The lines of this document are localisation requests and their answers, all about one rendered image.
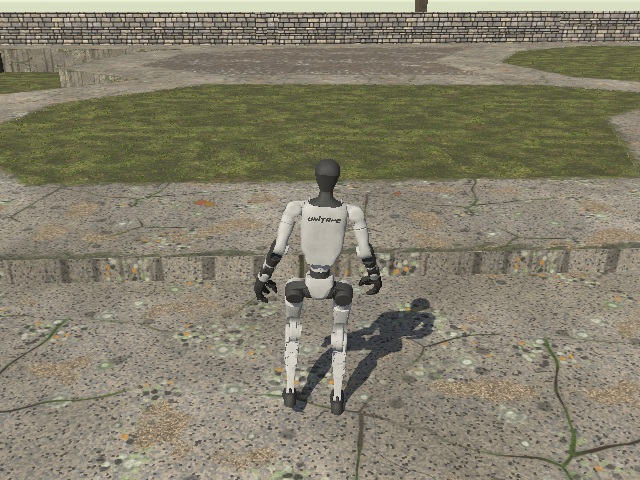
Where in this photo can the robot left thigh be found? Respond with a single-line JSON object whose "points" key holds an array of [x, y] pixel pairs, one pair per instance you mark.
{"points": [[295, 290]]}

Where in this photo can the robot right forearm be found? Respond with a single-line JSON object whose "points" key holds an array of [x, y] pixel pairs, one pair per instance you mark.
{"points": [[371, 265]]}

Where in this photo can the robot left hand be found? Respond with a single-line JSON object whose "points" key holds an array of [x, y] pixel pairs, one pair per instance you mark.
{"points": [[260, 286]]}

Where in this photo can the robot left forearm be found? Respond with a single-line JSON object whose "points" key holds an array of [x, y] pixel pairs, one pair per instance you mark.
{"points": [[269, 265]]}

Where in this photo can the robot thigh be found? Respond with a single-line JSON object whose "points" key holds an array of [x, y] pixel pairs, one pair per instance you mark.
{"points": [[342, 301], [295, 290]]}

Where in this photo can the robot right hand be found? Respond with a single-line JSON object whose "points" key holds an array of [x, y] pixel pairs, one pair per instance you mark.
{"points": [[367, 281]]}

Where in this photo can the right robot upper arm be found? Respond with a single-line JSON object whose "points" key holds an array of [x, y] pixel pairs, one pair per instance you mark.
{"points": [[356, 215]]}

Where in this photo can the robot right thigh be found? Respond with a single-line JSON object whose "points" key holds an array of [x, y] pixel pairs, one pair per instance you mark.
{"points": [[342, 301]]}

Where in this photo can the left robot upper arm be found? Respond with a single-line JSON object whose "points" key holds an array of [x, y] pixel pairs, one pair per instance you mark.
{"points": [[293, 209]]}

